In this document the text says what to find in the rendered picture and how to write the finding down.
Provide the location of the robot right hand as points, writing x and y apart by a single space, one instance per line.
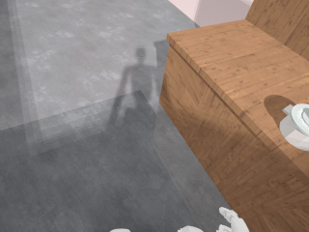
237 223

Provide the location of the pot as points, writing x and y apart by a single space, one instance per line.
291 133

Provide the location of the lid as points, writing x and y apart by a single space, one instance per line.
300 117

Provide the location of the table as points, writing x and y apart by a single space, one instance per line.
224 88

